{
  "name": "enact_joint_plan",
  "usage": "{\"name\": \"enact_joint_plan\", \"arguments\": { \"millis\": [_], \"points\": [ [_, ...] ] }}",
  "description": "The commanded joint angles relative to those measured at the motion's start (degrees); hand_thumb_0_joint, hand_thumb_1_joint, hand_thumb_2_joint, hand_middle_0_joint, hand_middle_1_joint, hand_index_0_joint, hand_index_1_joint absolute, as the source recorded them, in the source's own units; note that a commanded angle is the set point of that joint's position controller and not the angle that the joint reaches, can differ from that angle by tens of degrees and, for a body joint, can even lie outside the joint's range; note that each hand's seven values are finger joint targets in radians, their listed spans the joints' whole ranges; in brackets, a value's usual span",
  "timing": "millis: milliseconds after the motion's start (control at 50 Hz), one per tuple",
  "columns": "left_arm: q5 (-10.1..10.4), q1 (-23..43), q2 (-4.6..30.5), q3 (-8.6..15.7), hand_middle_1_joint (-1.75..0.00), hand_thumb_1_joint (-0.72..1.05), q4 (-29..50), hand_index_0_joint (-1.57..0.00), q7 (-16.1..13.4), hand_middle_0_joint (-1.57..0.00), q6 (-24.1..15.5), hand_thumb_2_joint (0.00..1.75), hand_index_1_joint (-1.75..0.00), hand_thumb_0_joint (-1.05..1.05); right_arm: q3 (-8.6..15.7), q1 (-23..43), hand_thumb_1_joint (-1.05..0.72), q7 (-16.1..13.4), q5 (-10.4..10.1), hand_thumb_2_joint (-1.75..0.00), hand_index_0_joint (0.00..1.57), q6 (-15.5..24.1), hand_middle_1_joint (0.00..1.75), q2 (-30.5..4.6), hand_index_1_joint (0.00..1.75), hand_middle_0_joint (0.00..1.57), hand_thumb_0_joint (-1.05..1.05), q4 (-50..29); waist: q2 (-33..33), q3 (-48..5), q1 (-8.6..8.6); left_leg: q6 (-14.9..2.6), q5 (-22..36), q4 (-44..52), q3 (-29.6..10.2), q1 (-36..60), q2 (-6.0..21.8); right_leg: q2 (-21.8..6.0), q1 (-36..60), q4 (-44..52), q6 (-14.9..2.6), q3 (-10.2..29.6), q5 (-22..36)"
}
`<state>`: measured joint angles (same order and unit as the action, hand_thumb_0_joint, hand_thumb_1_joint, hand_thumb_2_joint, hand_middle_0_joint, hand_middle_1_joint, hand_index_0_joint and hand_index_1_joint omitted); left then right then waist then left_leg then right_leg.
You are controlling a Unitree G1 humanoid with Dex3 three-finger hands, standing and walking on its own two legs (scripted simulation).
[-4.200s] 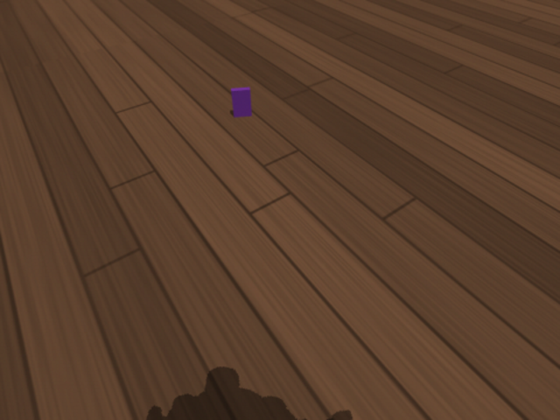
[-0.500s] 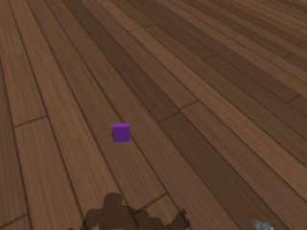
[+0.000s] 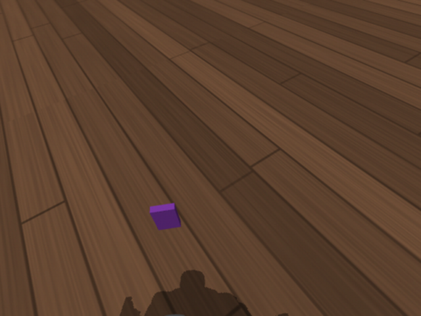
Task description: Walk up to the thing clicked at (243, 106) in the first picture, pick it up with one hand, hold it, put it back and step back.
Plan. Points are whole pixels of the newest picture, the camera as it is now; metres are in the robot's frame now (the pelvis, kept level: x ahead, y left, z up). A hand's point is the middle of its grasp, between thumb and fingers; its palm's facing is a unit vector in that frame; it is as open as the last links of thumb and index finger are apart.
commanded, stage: walk up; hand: left
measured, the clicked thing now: (166, 217) +0.66 +0.30 -0.67
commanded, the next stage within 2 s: none
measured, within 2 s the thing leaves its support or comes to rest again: neither
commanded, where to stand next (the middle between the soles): +0.31 +0.06 m, yaw +0 degrees
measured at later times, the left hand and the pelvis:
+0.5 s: hand (74, 309) +0.17 +0.33 -0.16, palm faces -0.04 -0.94 -0.33, open 7.4 cm; pelvis +0.14 +0.06 +0.00, yaw +1 degrees
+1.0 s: hand (103, 244) +0.30 +0.30 -0.13, palm faces -0.04 -0.92 -0.39, open 7.4 cm; pelvis +0.21 +0.04 +0.00, yaw +0 degrees
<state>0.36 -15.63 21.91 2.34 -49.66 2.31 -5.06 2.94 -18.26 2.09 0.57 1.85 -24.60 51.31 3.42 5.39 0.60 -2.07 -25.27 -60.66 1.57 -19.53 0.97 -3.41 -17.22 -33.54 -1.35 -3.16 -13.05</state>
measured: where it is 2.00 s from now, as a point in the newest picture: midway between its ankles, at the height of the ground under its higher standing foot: (215, 306)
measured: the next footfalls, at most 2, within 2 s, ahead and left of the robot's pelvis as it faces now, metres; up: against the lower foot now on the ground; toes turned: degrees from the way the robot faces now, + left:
left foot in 0.34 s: +0.23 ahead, +0.16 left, +0.00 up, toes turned +6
right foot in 0.82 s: +0.31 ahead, -0.07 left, +0.00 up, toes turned -2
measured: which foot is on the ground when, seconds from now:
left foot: up 0.00-0.32, down 0.34-0.84, up 0.86-1.00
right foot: down 0.00-0.38, up 0.40-0.80, down 0.82-1.00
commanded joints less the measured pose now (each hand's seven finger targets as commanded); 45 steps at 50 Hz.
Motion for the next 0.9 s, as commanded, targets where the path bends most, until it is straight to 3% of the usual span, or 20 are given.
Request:
{"name": "enact_joint_plan", "arguments": {
  "millis": [0, 40, 140, 200, 260, 300, 320, 340, 360, 380, 400, 460, 580, 700, 740, 780, 800, 840, 860, 880],
  "points": [
    [0.3, -4.0, 16.2, 4.4, -0.30, 0.90, 2.6, -0.20, -1.7, -0.20, -1.2, 0.90, -0.30, 0.00, 2.9, -2.9, -0.90, 0.2, -0.8, -0.90, 0.20, 1.1, 0.30, -9.9, 0.30, 0.20, 0.00, -4.1, -13.0, -3.8, 0.27, 0.07, 5.9, 0.6, -4.2, -11.0, 2.6, -11.2, 11.1, 15.7, -9.04, 13.8, 14.5],
    [0.1, -4.2, 16.0, 4.3, -0.30, 0.90, 3.4, -0.20, -1.6, -0.20, -1.4, 0.90, -0.30, 0.00, 3.1, -2.1, -0.90, 0.6, -0.3, -0.90, 0.20, 0.6, 0.30, -9.3, 0.30, 0.20, 0.00, -4.1, -12.8, -3.6, 0.29, 0.87, 8.7, 3.3, -3.6, -11.3, 2.6, -10.5, 10.6, 16.6, -9.82, 10.7, 15.4],
    [-0.7, -4.0, 17.1, 4.8, -0.30, 0.90, 5.1, -0.20, -1.4, -0.20, -1.3, 0.90, -0.30, 0.00, 3.6, 4.4, -0.90, 1.7, 0.7, -0.90, 0.20, 0.5, 0.30, -8.9, 0.30, 0.20, 0.00, -5.9, -11.9, 0.0, 1.59, 2.25, 12.0, 15.9, -2.4, -11.1, 5.0, -12.0, 6.4, 20.3, -11.32, 9.7, -1.9],
    [-0.7, -4.6, 17.5, 4.9, -0.30, 0.90, 5.1, -0.20, -1.2, -0.20, -1.2, 0.90, -0.30, 0.00, 3.8, 6.4, -0.90, 2.1, 0.9, -0.90, 0.20, 1.1, 0.30, -8.7, 0.30, 0.20, 0.00, -6.0, -10.7, 0.5, 2.32, 2.19, 14.6, 22.5, -1.1, -7.4, 4.7, -11.4, 5.0, 18.6, -10.67, 8.8, -4.9],
    [-0.8, -3.0, 18.5, 4.7, -0.30, 0.90, 5.6, -0.20, -1.1, -0.20, -1.0, 0.90, -0.30, 0.00, 4.2, 6.0, -0.90, 2.3, 0.8, -0.90, 0.20, 1.8, 0.30, -8.8, 0.30, 0.20, 0.00, -5.6, -10.0, -0.6, 0.65, 1.00, 13.7, 25.6, 0.3, -0.2, 3.9, -12.6, 1.3, 16.5, -10.25, 9.1, -7.7],
    [-1.0, -0.6, 17.5, 4.2, -0.30, 0.90, 6.1, -0.20, -1.2, -0.20, -0.7, 0.90, -0.30, 0.00, 5.0, -0.6, -0.90, 1.8, 1.0, -0.90, 0.20, 2.3, 0.30, -10.1, 0.30, 0.20, 0.00, -3.6, -6.5, -2.9, -3.59, 0.27, 13.1, 28.0, 1.0, 10.7, 2.4, -10.9, -4.0, 8.6, -8.19, 7.3, -8.0],
    [-1.4, -2.1, 14.7, 3.1, -0.30, 0.90, 6.4, -0.20, -1.2, -0.20, -0.6, 0.90, -0.30, 0.00, 5.9, -6.7, -0.90, 1.1, 0.9, -0.90, 0.20, 2.8, 0.30, -12.6, 0.30, 0.20, 0.00, -1.6, 1.0, -7.0, -6.33, -1.06, 8.3, 30.1, -1.6, 21.3, 2.2, -7.9, -8.1, -4.3, -6.42, 4.9, -2.1],
    [-0.6, -5.6, 10.0, 1.7, -0.30, 0.90, 6.2, -0.20, -1.0, -0.20, -0.5, 0.90, -0.30, 0.00, 7.0, -10.0, -0.90, 0.4, 1.4, -0.90, 0.20, 3.2, 0.30, -16.6, 0.30, 0.20, 0.00, -1.7, 15.9, -8.8, -7.12, -4.27, -4.4, 40.7, -17.0, 25.5, 11.7, -0.4, -14.9, -22.5, -2.99, -2.0, -5.5],
    [-0.1, -8.1, 9.7, 1.7, -0.30, 0.90, 5.4, -0.20, -1.3, -0.20, 0.1, 0.90, -0.30, 0.00, 6.8, -7.7, -0.90, 0.0, 1.0, -0.90, 0.20, 3.5, 0.30, -18.4, 0.30, 0.20, 0.00, -3.8, 14.4, -6.5, -4.81, -7.83, -6.2, 47.9, -37.0, 25.6, 21.0, 6.6, -24.1, -29.3, -1.03, 1.0, -15.6],
    [-0.7, -6.6, 15.4, 3.1, -0.30, 0.90, 4.0, -0.20, -2.2, -0.20, 0.6, 0.90, -0.30, 0.00, 6.9, -6.0, -0.90, 0.1, -0.7, -0.90, 0.20, 3.2, 0.30, -18.6, 0.30, 0.20, 0.00, -4.3, 9.0, -5.1, -4.94, -11.10, -3.8, 46.8, -38.5, 21.7, 23.7, 2.4, -22.7, -33.2, -1.81, 5.7, -17.6],
    [-0.7, -5.1, 16.4, 2.9, -0.30, 0.90, 3.8, -0.20, -2.3, -0.20, 0.8, 0.90, -0.30, 0.00, 6.5, -4.2, -0.90, -0.1, -0.8, -0.90, 0.20, 2.9, 0.30, -17.0, 0.30, 0.20, 0.00, -4.6, 5.7, -2.5, -3.80, -11.05, 1.1, 46.7, -33.6, 15.5, 22.3, 0.8, -21.3, -34.1, -2.02, 7.5, -15.0],
    [0.2, -8.3, 15.0, 3.0, -0.30, 0.90, 0.8, -0.20, -1.3, -0.20, 1.5, 0.90, -0.30, 0.00, 4.4, 0.7, -0.90, -0.6, -0.7, -0.90, 0.20, 3.6, 0.30, -12.5, 0.30, 0.20, 0.00, -6.0, 4.9, -0.6, -0.63, -4.67, 13.7, 46.3, -13.6, 9.7, 13.5, -1.1, -14.5, -28.1, -1.03, 8.9, -6.3],
    [-0.6, -4.0, 12.8, 2.7, -0.30, 0.90, 1.3, -0.20, -0.6, -0.20, 2.1, 0.90, -0.30, 0.00, 4.4, -0.2, -0.90, -0.9, -0.2, -0.90, 0.20, 3.4, 0.30, -12.4, 0.30, 0.20, 0.00, -6.6, 4.8, -0.2, -2.07, -9.30, 13.5, 48.2, -7.9, 10.2, 12.6, -1.2, -14.3, -17.8, 2.10, 5.8, -1.2],
    [-0.7, -0.5, 9.6, 1.9, -0.30, 0.90, 1.1, -0.20, -1.8, -0.20, 2.0, 0.90, -0.30, 0.00, 3.3, 0.7, -0.90, -1.8, 0.0, -0.90, 0.20, 2.0, 0.30, -11.1, 0.30, 0.20, 0.00, -6.5, 3.3, -1.8, -1.42, -7.91, 47.7, 37.6, -1.9, 7.8, 12.0, 0.2, -3.8, -6.5, 1.29, 0.8, 3.1],
    [-0.7, -0.9, 9.1, 1.8, -0.30, 0.90, 0.2, -0.20, -2.4, -0.20, 1.7, 0.90, -0.30, 0.00, 3.2, 1.8, -0.90, -2.0, -0.7, -0.90, 0.20, 1.3, 0.30, -11.2, 0.30, 0.20, 0.00, -5.9, 1.6, -4.8, -0.94, -8.13, 44.1, 32.5, -2.3, 9.5, 11.6, 1.7, 0.3, -0.4, 0.50, 0.3, 4.4],
    [-1.2, -3.0, 10.6, 2.1, -0.30, 0.90, -1.2, -0.20, -2.8, -0.20, 1.0, 0.90, -0.30, 0.00, 2.1, 2.5, -0.90, -2.0, -1.4, -0.90, 0.20, 0.7, 0.30, -9.3, 0.30, 0.20, 0.00, -5.8, -3.4, -8.2, 0.85, -4.69, 34.2, 24.8, -0.8, 8.8, 8.2, 1.7, 8.3, 8.9, -1.07, 1.6, 11.5],
    [-1.5, -3.7, 13.4, 2.9, -0.30, 0.90, -1.2, -0.20, -3.1, -0.20, 0.6, 0.90, -0.30, 0.00, 1.2, 1.6, -0.90, -2.0, -1.9, -0.90, 0.20, 0.8, 0.30, -6.7, 0.30, 0.20, 0.00, -5.6, -9.8, -11.6, 1.24, -2.34, 23.7, 19.3, 0.3, 5.7, 5.9, -4.7, 13.4, 9.6, -3.14, 8.8, 20.8],
    [-1.2, -1.7, 18.0, 4.0, -0.30, 0.90, 0.6, -0.20, -2.8, -0.20, 0.8, 0.90, -0.30, 0.00, 1.1, -1.9, -0.90, -2.1, -1.1, -0.90, 0.20, 0.1, 0.30, -7.4, 0.30, 0.20, 0.00, -4.8, -15.7, -10.6, 1.15, -0.51, -11.6, 7.4, 0.7, -6.8, -2.1, -18.3, 15.6, 14.2, -13.81, 29.7, 3.6],
    [-1.2, -0.7, 19.4, 4.4, -0.30, 0.90, 0.7, -0.20, -2.7, -0.20, 1.4, 0.90, -0.30, 0.00, 2.0, -1.3, -0.90, -2.5, -0.4, -0.90, 0.20, -0.2, 0.30, -10.2, 0.30, 0.20, 0.00, -3.6, -15.8, -7.7, 1.64, -0.74, -13.8, 5.6, -1.3, -7.3, 0.2, -20.1, 11.2, 15.4, -15.98, 33.0, -6.0],
    [-0.9, -0.1, 17.6, 4.2, -0.30, 0.90, 0.8, -0.20, -2.6, -0.20, 1.9, 0.90, -0.30, 0.00, 2.3, -1.4, -0.90, -2.5, -0.2, -0.90, 0.20, -0.2, 0.30, -11.0, 0.30, 0.20, 0.00, -2.4, -14.4, -5.3, 1.40, -0.45, -12.8, 5.9, -2.7, -6.8, 1.0, -17.8, 7.2, 17.2, -14.39, 29.8, -12.6]
  ]
}}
